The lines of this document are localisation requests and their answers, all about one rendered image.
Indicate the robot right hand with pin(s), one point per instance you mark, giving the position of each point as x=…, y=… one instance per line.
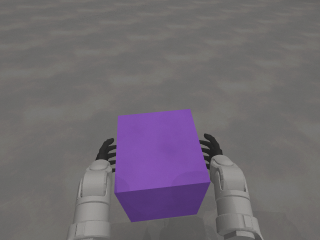
x=214, y=148

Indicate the robot left hand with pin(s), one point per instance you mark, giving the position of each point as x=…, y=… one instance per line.
x=103, y=152

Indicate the carton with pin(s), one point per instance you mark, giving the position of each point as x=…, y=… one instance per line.
x=160, y=170

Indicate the right robot forearm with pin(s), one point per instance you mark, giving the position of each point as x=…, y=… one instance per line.
x=235, y=219

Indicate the left robot forearm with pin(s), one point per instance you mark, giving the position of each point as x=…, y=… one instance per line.
x=92, y=206

